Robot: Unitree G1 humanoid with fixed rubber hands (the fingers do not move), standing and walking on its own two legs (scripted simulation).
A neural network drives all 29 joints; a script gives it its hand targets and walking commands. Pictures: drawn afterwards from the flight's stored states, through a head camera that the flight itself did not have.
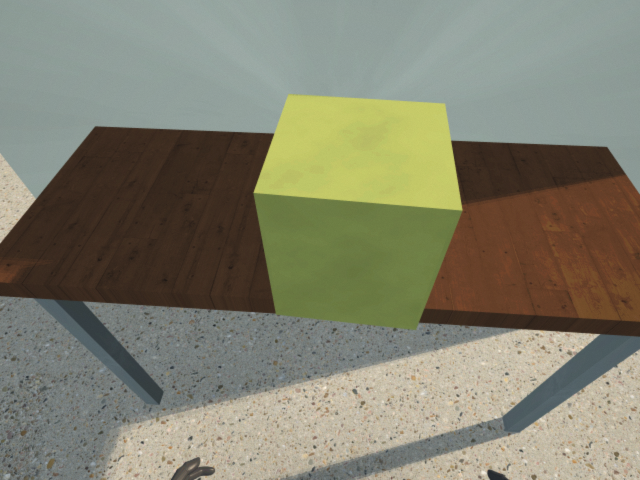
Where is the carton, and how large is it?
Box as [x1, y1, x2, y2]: [254, 94, 462, 329]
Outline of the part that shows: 288,94 254,190 254,198 276,314 415,329 462,210 444,104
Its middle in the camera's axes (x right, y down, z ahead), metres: +0.05 -0.03 +0.54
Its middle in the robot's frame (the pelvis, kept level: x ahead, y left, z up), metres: +0.46 -0.03 +0.08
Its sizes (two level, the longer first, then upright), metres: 0.210 0.200 0.250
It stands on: a table, 0.71 m high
